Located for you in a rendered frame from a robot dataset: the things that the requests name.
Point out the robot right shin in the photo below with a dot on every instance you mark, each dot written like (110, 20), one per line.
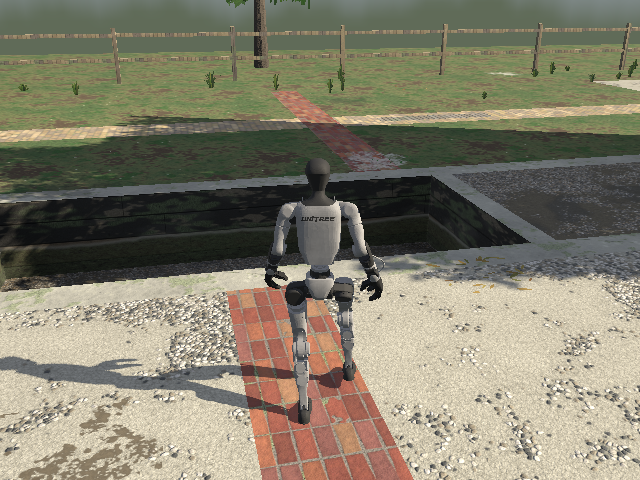
(347, 340)

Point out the robot right forearm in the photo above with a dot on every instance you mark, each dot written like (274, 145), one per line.
(369, 265)

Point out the right robot foot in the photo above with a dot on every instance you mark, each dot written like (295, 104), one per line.
(349, 372)

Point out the right robot hand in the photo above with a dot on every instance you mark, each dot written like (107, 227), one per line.
(378, 286)

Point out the robot right upper arm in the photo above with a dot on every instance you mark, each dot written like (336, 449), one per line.
(350, 211)

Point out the robot left upper arm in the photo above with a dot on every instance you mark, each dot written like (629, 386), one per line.
(287, 212)

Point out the robot left forearm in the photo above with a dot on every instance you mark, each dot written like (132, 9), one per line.
(272, 262)

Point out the left robot hand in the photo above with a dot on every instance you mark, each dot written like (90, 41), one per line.
(271, 283)

